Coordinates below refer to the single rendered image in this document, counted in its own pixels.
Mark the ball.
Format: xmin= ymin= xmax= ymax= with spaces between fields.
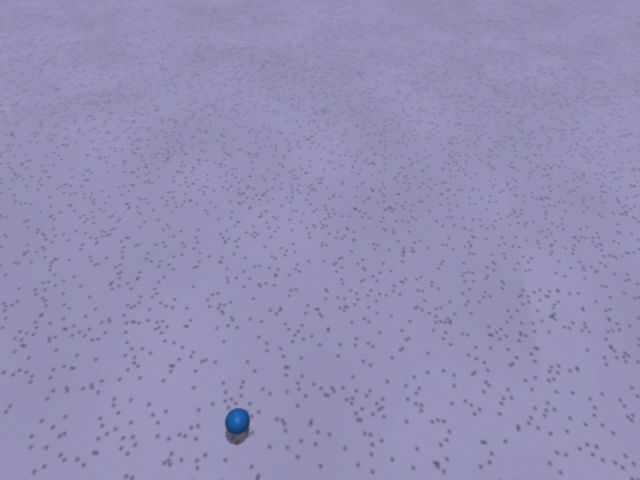
xmin=225 ymin=408 xmax=250 ymax=435

